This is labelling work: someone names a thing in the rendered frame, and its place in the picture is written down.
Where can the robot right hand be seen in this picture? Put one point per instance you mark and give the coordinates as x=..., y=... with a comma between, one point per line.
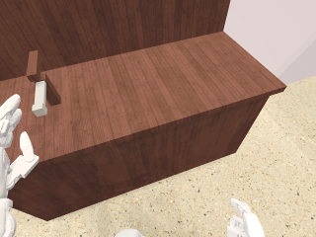
x=250, y=226

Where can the left robot forearm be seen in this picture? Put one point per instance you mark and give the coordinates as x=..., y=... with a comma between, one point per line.
x=8, y=223

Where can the counter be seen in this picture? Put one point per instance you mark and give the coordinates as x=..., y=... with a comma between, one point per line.
x=137, y=91

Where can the robot left hand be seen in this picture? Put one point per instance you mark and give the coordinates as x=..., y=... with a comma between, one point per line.
x=10, y=116

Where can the tap lever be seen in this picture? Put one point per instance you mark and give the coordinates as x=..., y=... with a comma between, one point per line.
x=39, y=108

